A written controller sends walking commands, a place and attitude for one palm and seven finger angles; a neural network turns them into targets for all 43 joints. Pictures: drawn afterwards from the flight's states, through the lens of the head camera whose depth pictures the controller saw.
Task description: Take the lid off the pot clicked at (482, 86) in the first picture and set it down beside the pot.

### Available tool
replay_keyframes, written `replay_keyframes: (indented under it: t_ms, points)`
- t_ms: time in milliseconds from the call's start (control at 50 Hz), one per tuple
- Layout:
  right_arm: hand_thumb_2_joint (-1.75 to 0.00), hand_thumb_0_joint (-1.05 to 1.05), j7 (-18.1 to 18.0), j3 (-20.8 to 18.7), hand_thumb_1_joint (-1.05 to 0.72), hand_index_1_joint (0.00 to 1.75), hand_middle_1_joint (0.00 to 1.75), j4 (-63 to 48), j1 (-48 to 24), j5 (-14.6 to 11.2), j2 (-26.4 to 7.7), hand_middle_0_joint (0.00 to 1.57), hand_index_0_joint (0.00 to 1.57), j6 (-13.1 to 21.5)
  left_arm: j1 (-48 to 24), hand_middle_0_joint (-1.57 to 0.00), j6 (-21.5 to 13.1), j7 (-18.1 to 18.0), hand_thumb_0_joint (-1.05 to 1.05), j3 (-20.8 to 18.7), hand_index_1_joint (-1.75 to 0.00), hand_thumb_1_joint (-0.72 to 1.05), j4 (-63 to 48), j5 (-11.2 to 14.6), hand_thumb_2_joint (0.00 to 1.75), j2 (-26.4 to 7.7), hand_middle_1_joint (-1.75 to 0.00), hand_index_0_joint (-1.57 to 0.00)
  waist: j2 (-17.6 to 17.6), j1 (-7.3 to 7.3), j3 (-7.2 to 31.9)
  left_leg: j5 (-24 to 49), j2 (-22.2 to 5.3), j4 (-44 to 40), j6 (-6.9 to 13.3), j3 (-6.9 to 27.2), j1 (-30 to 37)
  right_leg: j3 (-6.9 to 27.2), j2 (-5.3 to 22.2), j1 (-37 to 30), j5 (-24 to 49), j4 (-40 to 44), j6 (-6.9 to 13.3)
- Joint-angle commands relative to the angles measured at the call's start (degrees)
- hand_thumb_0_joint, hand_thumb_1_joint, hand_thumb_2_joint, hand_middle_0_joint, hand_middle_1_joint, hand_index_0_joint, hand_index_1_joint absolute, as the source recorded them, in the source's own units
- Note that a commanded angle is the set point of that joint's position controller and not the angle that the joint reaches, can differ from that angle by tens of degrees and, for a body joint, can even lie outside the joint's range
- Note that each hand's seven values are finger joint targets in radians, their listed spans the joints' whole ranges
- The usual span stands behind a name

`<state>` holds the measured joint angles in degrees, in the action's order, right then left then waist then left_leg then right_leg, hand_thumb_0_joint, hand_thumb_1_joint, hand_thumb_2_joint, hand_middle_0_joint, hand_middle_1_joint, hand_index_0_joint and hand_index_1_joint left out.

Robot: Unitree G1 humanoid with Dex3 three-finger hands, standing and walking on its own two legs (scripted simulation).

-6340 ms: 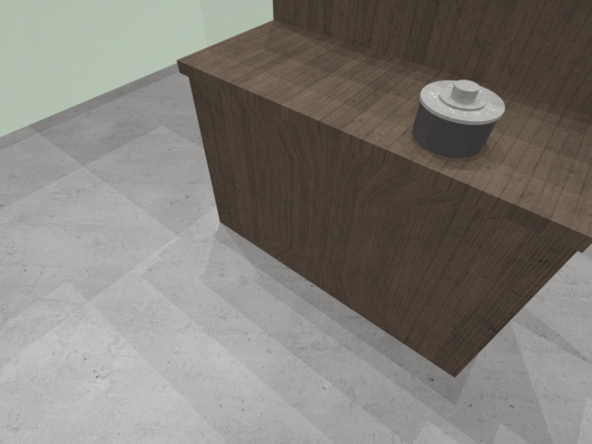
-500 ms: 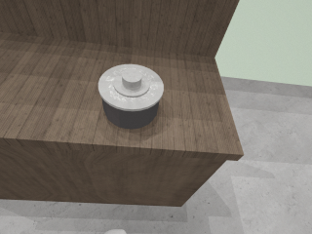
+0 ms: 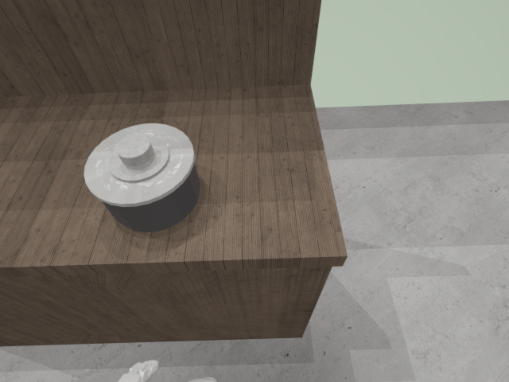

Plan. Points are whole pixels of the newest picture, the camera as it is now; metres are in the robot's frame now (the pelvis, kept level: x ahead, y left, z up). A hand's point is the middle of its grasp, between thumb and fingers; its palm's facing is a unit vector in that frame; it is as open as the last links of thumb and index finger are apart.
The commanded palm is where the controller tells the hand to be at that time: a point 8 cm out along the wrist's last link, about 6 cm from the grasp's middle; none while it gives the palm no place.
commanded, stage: come to a stop and stand still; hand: left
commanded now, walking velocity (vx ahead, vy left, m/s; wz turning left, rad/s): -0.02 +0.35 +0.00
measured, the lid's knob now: (135, 150) +0.43 +0.19 +0.13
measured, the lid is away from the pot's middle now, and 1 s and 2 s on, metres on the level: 0.00 0.00 0.00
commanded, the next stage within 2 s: look again from close up in 1.52 s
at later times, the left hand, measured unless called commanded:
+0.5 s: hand out of the picture -0.03 +0.26 -0.18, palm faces +0.10 -0.97 -0.22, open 7.4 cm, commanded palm none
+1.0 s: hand out of the picture -0.03 +0.22 -0.16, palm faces +0.00 -0.98 -0.21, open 7.3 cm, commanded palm none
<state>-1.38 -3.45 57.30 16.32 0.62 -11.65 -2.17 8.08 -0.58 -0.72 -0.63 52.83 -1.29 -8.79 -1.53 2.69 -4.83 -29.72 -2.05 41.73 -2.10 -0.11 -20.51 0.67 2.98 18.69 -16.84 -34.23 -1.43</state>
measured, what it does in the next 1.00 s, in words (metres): steps on the spot: left foot, then right foot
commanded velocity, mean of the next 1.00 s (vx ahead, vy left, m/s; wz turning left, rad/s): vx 0.05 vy -0.04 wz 0.00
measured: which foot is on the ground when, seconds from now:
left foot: up 0.00-0.34, down 0.36-1.00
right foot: down 0.00-0.36, up 0.38-0.84, down 0.86-1.00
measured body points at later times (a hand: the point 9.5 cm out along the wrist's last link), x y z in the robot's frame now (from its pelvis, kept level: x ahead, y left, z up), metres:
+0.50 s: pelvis -0.05 +0.06 +0.01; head -0.05 +0.09 +0.45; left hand -0.04 +0.31 -0.16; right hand +0.03 -0.17 -0.13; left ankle -0.03 +0.14 -0.73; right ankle -0.05 -0.08 -0.67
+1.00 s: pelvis -0.05 +0.05 +0.01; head -0.04 +0.04 +0.46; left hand -0.03 +0.27 -0.15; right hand -0.10 -0.17 -0.15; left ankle -0.03 +0.14 -0.73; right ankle -0.10 -0.06 -0.73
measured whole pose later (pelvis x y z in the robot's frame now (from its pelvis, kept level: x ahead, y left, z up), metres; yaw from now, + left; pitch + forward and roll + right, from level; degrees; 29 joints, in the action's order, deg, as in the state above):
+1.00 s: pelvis -0.05 +0.05 +0.01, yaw +0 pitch +0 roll +0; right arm -1.4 -1.2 64.4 20.7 0.4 -7.4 -0.8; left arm 16.0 0.1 -2.7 -0.2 61.2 -0.4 -8.8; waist -0.4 2.2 -0.6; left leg -12.3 0.2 26.8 2.2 -4.7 -14.6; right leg -0.7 -1.3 7.0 -18.0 -25.0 1.3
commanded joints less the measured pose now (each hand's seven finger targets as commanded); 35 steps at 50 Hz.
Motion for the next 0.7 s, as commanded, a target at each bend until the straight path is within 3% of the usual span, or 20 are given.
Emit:
replay_keyframes:
  t_ms: [0,40,60,100,160,240,280,300,320,340,360,380,400,420,440,480,520,540,620,680]
  points:
    - [-0.9,0.0,-0.1,-1.14,-0.9,0.3,0.3,-3.47,3.05,-0.39,-4.79,0.2,0.2,0.28,6.99,-0.2,-0.76,-2.02,0.0,-3.8,-0.3,0.9,-1.88,0.22,0.9,-13.45,-0.3,-0.2,21.89,-3.83,8.33,-1.81,1.5,13.77,-1.21,1.1,-10.44,13.02,15.7,-18.06,54.94,8.61,10.64]
    - [-0.9,0.0,0.5,-1.31,-0.9,0.3,0.3,-4.51,1.02,-0.54,-4.75,0.2,0.2,-0.26,8.72,-0.2,-0.36,-2.6,0.0,-4.44,-0.3,0.9,-1.98,0.16,0.9,-14.58,-0.3,-0.2,15.18,-4.75,9.82,0.02,2.84,18.85,-1.71,0.66,-12.14,12.71,16.68,-19.66,53.96,8.21,12.11]
    - [-0.9,0.0,0.69,-1.19,-0.9,0.3,0.3,-5.31,-0.97,-0.33,-4.29,0.2,0.2,-0.69,9.52,-0.2,-0.41,-2.9,0.0,-4.84,-0.3,0.9,-2.13,0.02,0.9,-14.23,-0.3,-0.2,12.49,-5.16,8.62,1.27,2.59,21.18,-1.85,1.15,-12.54,12.93,17.33,-17.46,50.89,8.92,12.5]
    - [-0.9,0.0,1.24,-1.17,-0.9,0.3,0.3,-6.74,-2.52,-0.17,-3.73,0.2,0.2,-1.75,9.25,-0.2,-0.31,-3.14,0.0,-4.77,-0.3,0.9,-2.57,-0.16,0.9,-14.54,-0.3,-0.2,10.95,-4.82,7.14,4.1,2.7,23.78,-1.85,1.69,-12.12,11.83,17.06,-12.93,40.91,11.03,12.38]
    - [-0.9,0.0,1.88,-1.08,-0.9,0.3,0.3,-7.77,-2.02,-0.02,-3.05,0.2,0.2,-1.91,6.8,-0.2,-0.02,-3.36,0.0,-4.87,-0.3,0.9,-4.11,-0.91,0.9,-14.75,-0.3,-0.2,12.31,-3.82,6.31,6.29,2.18,21.52,-1.58,1.14,-8.69,12.17,16.64,-6.18,23.1,13.92,12.32]
    - [-0.9,0.0,2.3,-0.35,-0.9,0.3,0.3,-8.29,-2.01,-0.57,-1.53,0.2,0.2,-0.5,5.36,-0.2,0.86,-2.75,0.0,-4.82,-0.3,0.9,-5.15,-1.53,0.9,-15.75,-0.3,-0.2,14.5,-3.72,5.85,6.97,2.75,2.51,-0.37,-2.63,2.67,11.85,14.52,-0.16,6.36,15.29,10.68]
    - [-0.9,0.0,2.14,0.08,-0.9,0.3,0.3,-6.41,2.23,-0.56,-1.27,0.2,0.2,0.43,5.33,-0.2,1.51,-2.37,0.0,-4.39,-0.3,0.9,-4.63,-1.1,0.9,-15.18,-0.3,-0.2,12.22,-2.04,5.86,13.92,4.4,-11.51,0.4,-5.21,13.68,9.83,10.8,4.5,-1.75,13.35,7.52]
    - [-0.9,0.0,1.85,0.31,-0.9,0.3,0.3,-5.78,3.66,-0.57,-1.75,0.2,0.2,0.9,6.05,-0.2,1.91,-2.17,0.0,-3.82,-0.3,0.9,-4.42,-0.86,0.9,-13.59,-0.3,-0.2,8.69,-1.7,5.44,15.1,3.67,-16.63,0.76,-5.14,17.85,8.01,7.94,7.01,-6.42,10.57,6.0]
    - [-0.9,0.0,1.52,0.08,-0.9,0.3,0.3,-5.58,4.72,-0.32,-3.57,0.2,0.2,1.44,6.48,-0.2,2.27,-2.01,0.0,-2.94,-0.3,0.9,-4.38,-0.65,0.9,-10.86,-0.3,-0.2,1.32,-1.02,4.64,13.24,-0.16,-21.03,1.54,-2.04,19.17,4.88,4.25,9.37,-10.09,4.41,4.36]
    - [-0.9,0.0,1.33,-0.66,-0.9,0.3,0.3,-6.2,4.64,0.39,-6.5,0.2,0.2,1.7,7.3,-0.2,2.4,-1.77,0.0,-2.39,-0.3,0.9,-4.57,-0.23,0.9,-7.05,-0.3,-0.2,-10.88,-0.67,3.06,8.03,-8.91,-27.23,4.75,9.42,15.81,-0.01,-2.29,12.7,-15.06,-7.12,1.79]
    - [-0.9,0.0,1.19,-0.8,-0.9,0.3,0.3,-7.3,4.76,1.02,-8.62,0.2,0.2,1.25,7.06,-0.2,2.42,-1.9,0.0,-2.2,-0.3,0.9,-5.01,0.03,0.9,-6.29,-0.3,-0.2,-13.99,-0.37,0.5,7.63,-13.9,-30.72,9.08,15.03,5.53,-1.83,-4.12,10.21,-17.32,-17.63,1.1]
    - [-0.9,0.0,0.99,-0.27,-0.9,0.3,0.3,-7.27,2.55,1.58,-7.75,0.2,0.2,1.46,6.46,-0.2,2.46,-1.86,0.0,-2.24,-0.3,0.9,-4.51,-0.11,0.9,-7.04,-0.3,-0.2,-10.63,-1.32,-1.09,4.97,-14.31,-32.41,11.7,17.38,-0.52,0.34,-2.98,8.29,-14.51,-24.75,1.61]
    - [-0.9,0.0,0.69,0.39,-0.9,0.3,0.3,-6.6,-0.37,1.4,-6.51,0.2,0.2,2.12,6.99,-0.2,2.61,-1.76,0.0,-2.46,-0.3,0.9,-2.63,-0.43,0.9,-7.13,-0.3,-0.2,-12.13,-3.11,-0.76,-2.11,-13.32,-34.25,11.26,19.38,-2.76,3.67,-2.0,8.56,-9.52,-28.25,1.56]
    - [-0.9,0.0,0.65,0.55,-0.9,0.3,0.3,-7.18,-3.48,1.17,-5.9,0.2,0.2,2.32,8.13,-0.2,2.49,-1.14,0.0,-2.95,-0.3,0.9,-1.48,-0.59,0.9,-8.4,-0.3,-0.2,-7.9,-4.54,-2.47,-3.86,-12.1,-34.17,10.69,17.53,-3.8,3.13,-2.02,9.34,-6.29,-30.75,1.57]
    - [-0.9,0.0,0.73,0.7,-0.9,0.3,0.3,-7.74,-4.53,0.93,-5.71,0.2,0.2,2.84,10.25,-0.2,2.13,-0.63,0.0,-2.87,-0.3,0.9,-0.95,-0.55,0.9,-8.48,-0.3,-0.2,-5.62,-5.52,-1.33,-2.08,-11.87,-33.98,10.74,15.94,-3.08,2.64,-2.11,9.37,-5.05,-31.85,1.61]
    - [-0.9,0.0,0.54,0.8,-0.9,0.3,0.3,-6.32,-2.52,0.76,-5.2,0.2,0.2,3.58,10.93,-0.2,1.84,-0.38,0.0,-2.77,-0.3,0.9,0.4,-0.52,0.9,-8.08,-0.3,-0.2,-2.26,-4.76,-0.55,2.29,-10.48,-33.21,10.11,13.01,-0.07,1.94,-2.06,9.37,-2.76,-31.44,1.22]
    - [-0.9,0.0,0.1,0.45,-0.9,0.3,0.3,-4.67,0.94,0.66,-4.31,0.2,0.2,3.95,11.57,-0.2,1.74,-0.35,0.0,-2.75,-0.3,0.9,0.94,-0.55,0.9,-7.73,-0.3,-0.2,-1.34,-3.36,1.64,4.55,-10.69,-32.22,10.23,12.57,5.76,1.75,-1.91,11.25,-2.26,-29.25,1.06]
    - [-0.9,0.0,-0.13,0.54,-0.9,0.3,0.3,-4.27,1.78,0.54,-3.68,0.2,0.2,4.14,11.12,-0.2,1.72,-0.39,0.0,-2.62,-0.3,0.9,0.93,-0.5,0.9,-7.49,-0.3,-0.2,-0.97,-2.93,0.68,5.07,-11.52,-32.69,10.92,13.62,6.27,1.91,-1.53,11.98,-3.02,-28.23,1.09]
    - [-0.9,0.0,-0.72,0.26,-0.9,0.3,0.3,-1.95,5.58,0.7,-4.18,0.2,0.2,4.17,9.86,-0.2,1.85,-0.2,0.0,-2.06,-0.3,0.9,0.71,-0.53,0.9,-6.59,-0.3,-0.2,-2.83,-1.09,3.61,13.83,-12.71,-30.68,11.9,14.63,13.99,1.24,-0.65,11.54,-6.69,-17.71,1.03]
    - [-0.9,0.0,-1.09,0.35,-0.9,0.3,0.3,-0.35,6.77,0.72,-4.42,0.2,0.2,3.94,9.42,-0.2,1.97,-0.2,0.0,-1.45,-0.3,0.9,1.65,-0.17,0.9,-5.11,-0.3,-0.2,-3.97,-0.54,6.14,20.79,-12.86,-28.99,12.1,14.35,15.93,0.76,-0.97,6.72,-10.32,-8.72,1.43]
